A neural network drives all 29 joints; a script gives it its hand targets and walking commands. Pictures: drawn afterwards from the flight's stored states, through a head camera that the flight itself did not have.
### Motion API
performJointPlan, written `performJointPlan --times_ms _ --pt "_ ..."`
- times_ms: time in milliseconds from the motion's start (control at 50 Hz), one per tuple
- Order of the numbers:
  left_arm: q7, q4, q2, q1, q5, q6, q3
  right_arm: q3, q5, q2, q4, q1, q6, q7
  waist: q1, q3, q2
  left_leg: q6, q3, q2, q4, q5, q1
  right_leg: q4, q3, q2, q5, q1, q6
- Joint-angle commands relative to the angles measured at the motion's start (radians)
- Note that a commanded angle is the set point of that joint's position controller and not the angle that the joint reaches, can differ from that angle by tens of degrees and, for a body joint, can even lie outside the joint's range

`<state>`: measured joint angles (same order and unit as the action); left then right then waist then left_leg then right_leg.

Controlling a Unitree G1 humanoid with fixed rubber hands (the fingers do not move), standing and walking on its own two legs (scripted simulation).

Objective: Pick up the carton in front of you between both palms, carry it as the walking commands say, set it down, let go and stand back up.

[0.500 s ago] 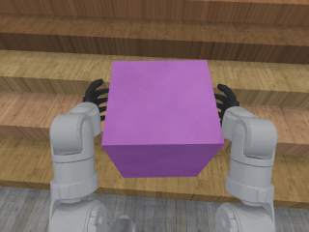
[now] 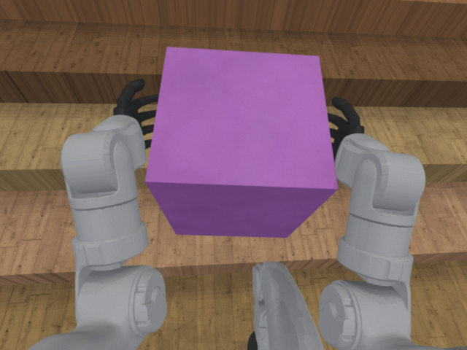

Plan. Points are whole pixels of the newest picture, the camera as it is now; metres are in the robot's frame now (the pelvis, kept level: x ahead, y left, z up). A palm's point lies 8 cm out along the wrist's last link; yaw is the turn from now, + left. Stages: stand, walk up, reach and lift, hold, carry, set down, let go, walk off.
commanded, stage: carry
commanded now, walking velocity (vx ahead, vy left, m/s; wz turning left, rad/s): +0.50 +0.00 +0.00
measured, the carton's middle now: (237, 158) +0.41 -0.02 +0.08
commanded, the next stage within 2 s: none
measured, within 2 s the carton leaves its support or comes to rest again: neither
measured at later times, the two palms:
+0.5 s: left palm out of the picture +0.74 +0.17 +0.36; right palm out of the picture +0.77 -0.12 +0.34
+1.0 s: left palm out of the picture +1.08 +0.10 +0.51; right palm out of the picture +1.06 -0.20 +0.51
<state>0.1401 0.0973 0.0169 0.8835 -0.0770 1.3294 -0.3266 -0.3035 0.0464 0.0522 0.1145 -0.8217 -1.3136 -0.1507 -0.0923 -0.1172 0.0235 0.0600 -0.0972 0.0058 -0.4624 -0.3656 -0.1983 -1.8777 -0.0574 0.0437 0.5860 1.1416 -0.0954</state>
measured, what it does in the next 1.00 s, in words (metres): climbs: right foot 0.14 m higher, then left foot 0.14 m higher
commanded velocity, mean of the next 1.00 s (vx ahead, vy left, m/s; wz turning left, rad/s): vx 0.50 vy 0.00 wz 0.00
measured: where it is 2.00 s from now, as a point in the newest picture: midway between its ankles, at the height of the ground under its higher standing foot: outside the picture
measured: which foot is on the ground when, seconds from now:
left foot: down 0.00-0.10, up 0.12-0.50, down 0.52-1.00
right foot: up 0.00-0.08, down 0.10-0.54, up 0.56-0.96, down 0.98-1.00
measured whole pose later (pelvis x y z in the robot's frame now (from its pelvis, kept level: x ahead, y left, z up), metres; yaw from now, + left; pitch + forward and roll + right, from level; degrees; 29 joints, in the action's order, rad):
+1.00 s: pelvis +0.68 -0.05 +0.30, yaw -2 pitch +4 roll -3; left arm 0.12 -0.31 -0.07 1.06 -0.12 1.38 -0.34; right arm -0.31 0.04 -0.05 -0.29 -1.04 -1.41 -0.16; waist 0.00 0.06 -0.01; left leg 0.04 -0.11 0.13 -0.46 -0.26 -0.09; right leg -1.16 -0.15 0.03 0.39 0.92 -0.15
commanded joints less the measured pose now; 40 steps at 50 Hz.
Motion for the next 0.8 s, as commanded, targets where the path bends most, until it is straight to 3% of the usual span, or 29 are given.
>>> performJointPlan --times_ms 0,20,40,60,80,100,120,140,180,220,240,280,320,360,400,420,440,480,500,520,540,560,580,620,660,680,720,740,780 --pt "-0.158 -0.034 0.907 0.642 0.306 -0.019 0.686 0.734 -0.492 0.929 0.145 -0.887 0.007 0.248 0.036 0.53 -0.061 0.147 0.157 0.196 0.211 0.688 0.387 0.405 -0.086 0.033 0.01 -0.011 -0.001" --pt "-0.157 -0.048 0.91 0.64 0.303 -0.018 0.688 0.737 -0.488 0.934 0.124 -0.901 0.004 0.256 0.067 0.496 -0.086 0.121 0.053 0.143 0.259 0.921 0.166 0.68 -0.147 -0.019 -0.112 -0.346 -0.012" --pt "-0.158 -0.069 0.92 0.622 0.31 -0.015 0.696 0.714 -0.478 0.938 0.082 -0.854 -0.004 0.263 0.1 0.604 -0.209 0.138 -0.009 0.144 0.151 1.529 0.118 0.683 -0.244 -0.135 -0.259 -0.596 -0.047" --pt "-0.164 -0.066 0.945 0.597 0.333 -0.017 0.715 0.712 -0.462 0.935 0.072 -0.841 -0.003 0.27 0.205 0.731 -0.33 0.113 -0.019 0.181 -0.035 1.77 0.186 0.749 -0.227 -0.148 -0.332 -0.747 -0.063" --pt "-0.173 -0.036 0.978 0.623 0.359 -0.026 0.736 0.715 -0.449 0.947 0.059 -0.831 0.0 0.275 0.313 0.842 -0.277 0.075 -0.055 0.179 -0.329 1.751 0.22 0.987 -0.214 -0.171 -0.435 -0.941 -0.05" --pt "-0.184 -0.021 1.003 0.657 0.389 -0.039 0.756 0.714 -0.439 0.956 0.073 -0.834 0.005 0.275 0.353 0.948 -0.094 0.018 0.015 0.092 -0.652 1.209 0.081 1.2 -0.025 -0.106 -0.648 -1.212 -0.097" --pt "-0.197 -0.037 1.04 0.639 0.416 -0.055 0.785 0.705 -0.418 0.957 0.068 -0.799 0.009 0.272 0.304 1.108 0.334 -0.087 0.137 -0.176 -1.22 0.046 -0.356 1.336 0.713 0.288 -1.232 -1.615 -0.342" --pt "-0.211 -0.023 1.101 0.61 0.469 -0.062 0.792 0.673 -0.371 0.916 0.039 -0.746 0.015 0.263 0.292 1.155 0.238 -0.035 0.329 -0.185 -1.498 0.077 -0.415 1.338 0.825 0.265 -1.121 -1.572 -0.376" --pt "-0.232 0.078 1.166 0.747 0.554 -0.079 0.842 0.632 -0.319 0.903 0.073 -0.769 0.033 0.242 0.242 0.901 0.052 0.018 0.278 -0.093 -1.465 0.07 -0.651 1.3 0.615 0.21 -0.807 -1.487 -0.231" --pt "-0.248 0.117 1.199 0.823 0.612 -0.088 0.867 0.591 -0.261 0.859 0.063 -0.741 0.046 0.22 0.194 0.762 0.0 0.032 0.226 -0.038 -1.372 0.074 -0.711 1.353 0.486 0.173 -0.614 -1.398 -0.156" --pt "-0.254 0.122 1.201 0.84 0.629 -0.092 0.879 0.587 -0.244 0.844 0.056 -0.725 0.053 0.213 0.197 0.713 -0.004 0.033 0.19 -0.022 -1.326 0.057 -0.75 1.375 0.445 0.171 -0.581 -1.39 -0.14" --pt "-0.263 0.097 1.17 0.86 0.645 -0.088 0.864 0.586 -0.214 0.81 0.009 -0.677 0.063 0.204 0.215 0.657 -0.055 0.027 0.098 -0.026 -1.238 -0.059 -0.809 1.433 0.419 0.208 -0.757 -1.412 -0.163" --pt "-0.271 0.054 1.137 0.847 0.633 -0.079 0.836 0.575 -0.198 0.781 -0.024 -0.673 0.063 0.198 0.248 0.641 0.01 0.057 0.069 -0.012 -1.367 -0.136 -0.952 1.433 0.401 0.236 -0.935 -1.474 -0.203" --pt "-0.28 -0.043 1.104 0.807 0.619 -0.06 0.802 0.555 -0.176 0.746 -0.09 -0.664 0.05 0.19 0.261 0.612 0.034 0.086 0.111 0.023 -1.518 -0.276 -1.222 1.436 0.423 0.283 -0.862 -1.628 -0.219" --pt "-0.29 -0.126 1.066 0.8 0.61 -0.046 0.755 0.52 -0.146 0.7 -0.152 -0.672 0.036 0.174 0.227 0.491 0.034 0.071 0.053 0.072 -1.345 -0.276 -1.217 1.556 0.325 0.221 -0.654 -1.501 -0.167" --pt "-0.296 -0.173 1.059 0.804 0.598 -0.039 0.721 0.504 -0.135 0.683 -0.19 -0.671 0.027 0.165 0.161 0.458 -0.002 0.063 0.004 0.088 -1.022 -0.216 -0.927 1.68 0.181 0.168 -0.725 -1.247 -0.135" --pt "-0.301 -0.205 1.047 0.83 0.587 -0.032 0.689 0.501 -0.143 0.686 -0.204 -0.693 0.019 0.161 0.139 0.438 0.005 0.06 -0.098 0.031 -0.759 -0.065 -0.543 1.728 0.041 0.112 -0.999 -0.944 -0.117" --pt "-0.3 -0.275 1.031 0.813 0.555 -0.009 0.622 0.529 -0.196 0.736 -0.234 -0.763 -0.004 0.161 0.034 0.606 0.226 0.092 -0.192 -0.08 -0.715 0.147 -0.158 1.5 -0.064 0.126 -1.774 -0.919 -0.108" --pt "-0.3 -0.29 1.024 0.815 0.535 0.0 0.595 0.548 -0.24 0.785 -0.217 -0.803 -0.011 0.167 -0.059 0.696 0.254 0.093 -0.178 -0.1 -0.561 0.188 -0.003 1.28 -0.091 0.136 -1.87 -0.962 -0.08" --pt "-0.294 -0.302 1.028 0.823 0.504 0.014 0.562 0.563 -0.286 0.826 -0.211 -0.859 -0.014 0.175 -0.099 0.819 0.093 0.151 0.034 -0.085 -0.37 0.221 0.222 0.937 -0.015 0.063 -1.68 -0.874 -0.019" --pt "-0.288 -0.334 1.029 0.811 0.472 0.022 0.557 0.586 -0.336 0.873 -0.235 -0.843 -0.017 0.187 -0.106 0.787 -0.11 0.246 0.374 0.085 -0.048 0.593 0.368 0.498 0.013 -0.087 -0.701 -0.664 0.065" --pt "-0.279 -0.375 1.018 0.708 0.443 0.025 0.509 0.582 -0.382 0.915 -0.249 -0.801 -0.008 0.205 -0.041 0.884 -0.314 0.415 0.831 0.32 0.027 1.039 0.414 -0.017 0.178 -0.229 -0.35 -0.482 0.102" --pt "-0.265 -0.37 0.992 0.706 0.386 0.024 0.466 0.6 -0.433 0.997 -0.226 -0.862 -0.006 0.22 -0.03 0.914 -0.16 0.389 0.776 0.305 -0.082 0.989 0.455 -0.133 0.274 -0.177 -0.336 -0.425 0.07" --pt "-0.249 -0.296 0.963 0.77 0.334 0.022 0.432 0.639 -0.533 1.083 -0.097 -1.066 0.006 0.248 -0.013 0.72 -0.024 0.276 0.677 0.256 -0.071 0.44 0.341 -0.062 0.214 -0.097 -0.312 -0.228 0.01" --pt "-0.223 -0.25 0.913 0.803 0.296 0.019 0.401 0.677 -0.619 1.148 -0.026 -1.202 0.006 0.263 0.023 0.631 -0.009 0.2 0.555 0.216 -0.008 0.178 0.252 0.045 0.189 -0.049 -0.326 -0.209 -0.017" --pt "-0.211 -0.248 0.89 0.803 0.285 0.017 0.393 0.679 -0.639 1.154 -0.02 -1.236 0.005 0.268 0.013 0.599 0.002 0.19 0.523 0.222 0.01 0.14 0.239 0.077 0.163 -0.041 -0.301 -0.184 -0.021" --pt "-0.19 -0.246 0.847 0.787 0.271 0.017 0.388 0.661 -0.651 1.13 -0.029 -1.238 0.0 0.267 0.012 0.595 0.007 0.21 0.494 0.262 0.052 0.333 0.29 0.127 0.102 -0.032 -0.195 -0.141 -0.024" --pt "-0.181 -0.254 0.826 0.769 0.262 0.025 0.383 0.639 -0.645 1.119 -0.051 -1.222 -0.009 0.264 -0.013 0.611 -0.021 0.235 0.461 0.273 0.054 0.437 0.33 0.032 0.05 -0.039 -0.185 -0.086 -0.034" --pt "-0.171 -0.303 0.813 0.744 0.243 0.044 0.38 0.596 -0.615 1.086 -0.115 -1.156 -0.025 0.261 -0.049 0.606 -0.088 0.255 0.479 0.323 0.065 0.405 0.488 -0.13 0.077 -0.001 -0.096 0.17 -0.045"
